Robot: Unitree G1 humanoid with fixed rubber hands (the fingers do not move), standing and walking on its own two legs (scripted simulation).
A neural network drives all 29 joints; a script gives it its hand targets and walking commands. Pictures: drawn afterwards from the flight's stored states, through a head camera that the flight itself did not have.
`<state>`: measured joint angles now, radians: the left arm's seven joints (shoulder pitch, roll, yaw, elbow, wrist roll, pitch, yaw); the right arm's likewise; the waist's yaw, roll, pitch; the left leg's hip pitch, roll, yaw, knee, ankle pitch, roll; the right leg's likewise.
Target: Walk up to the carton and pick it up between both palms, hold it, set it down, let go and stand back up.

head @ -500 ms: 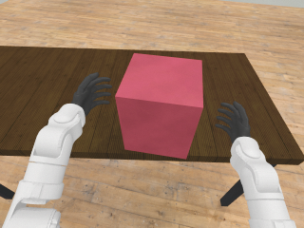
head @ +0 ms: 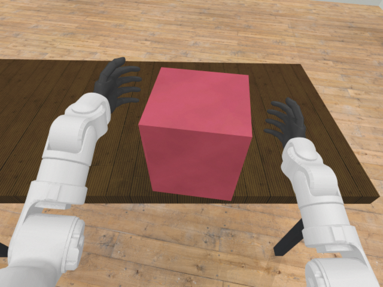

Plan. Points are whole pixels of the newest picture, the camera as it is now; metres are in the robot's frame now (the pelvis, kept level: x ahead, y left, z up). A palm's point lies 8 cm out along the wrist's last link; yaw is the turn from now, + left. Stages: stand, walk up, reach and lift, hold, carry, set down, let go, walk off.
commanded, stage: reach and lift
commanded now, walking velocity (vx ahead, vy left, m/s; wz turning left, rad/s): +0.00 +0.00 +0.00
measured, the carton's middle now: (197, 136) +0.45 -0.01 +0.04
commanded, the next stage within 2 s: none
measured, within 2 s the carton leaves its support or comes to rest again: neither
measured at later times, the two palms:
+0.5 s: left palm (117, 73) +0.46 +0.15 +0.22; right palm (295, 119) +0.40 -0.21 +0.15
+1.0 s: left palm (121, 106) +0.45 +0.16 +0.14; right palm (297, 132) +0.40 -0.22 +0.11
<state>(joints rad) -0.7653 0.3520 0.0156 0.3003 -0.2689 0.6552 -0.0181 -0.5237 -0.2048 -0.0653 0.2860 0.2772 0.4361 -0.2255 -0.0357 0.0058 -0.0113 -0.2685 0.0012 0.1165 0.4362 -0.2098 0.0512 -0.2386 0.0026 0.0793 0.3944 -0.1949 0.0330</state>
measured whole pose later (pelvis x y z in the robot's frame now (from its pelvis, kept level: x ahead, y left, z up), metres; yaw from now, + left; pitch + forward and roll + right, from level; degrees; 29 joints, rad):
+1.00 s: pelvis +0.00 +0.00 +0.00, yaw +0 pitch +3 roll -1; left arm -0.97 0.33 -0.12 1.12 -0.27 0.07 0.00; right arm -0.80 -0.21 -0.07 0.92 0.21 0.11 -0.17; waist -0.09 0.01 -0.01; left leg -0.27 0.00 0.11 0.44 -0.21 0.05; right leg -0.24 0.00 0.07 0.39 -0.20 0.03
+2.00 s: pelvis +0.01 +0.00 +0.00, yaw +1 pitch +5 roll -1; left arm -0.93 0.15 0.11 1.20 -0.06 -0.09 0.04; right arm -0.79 -0.07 -0.17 1.09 0.02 -0.09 -0.20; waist -0.09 0.01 -0.06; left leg -0.32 0.00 0.10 0.46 -0.23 0.05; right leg -0.28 0.00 0.06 0.40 -0.22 0.03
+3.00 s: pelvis +0.01 +0.00 +0.00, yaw +1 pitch +5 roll -2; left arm -0.88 0.10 0.28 1.20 0.12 -0.17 0.03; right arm -0.76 0.03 -0.41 1.09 -0.25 -0.23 -0.19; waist -0.09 0.01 -0.06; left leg -0.33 0.00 0.09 0.46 -0.23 0.05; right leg -0.26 0.00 0.05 0.37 -0.19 0.04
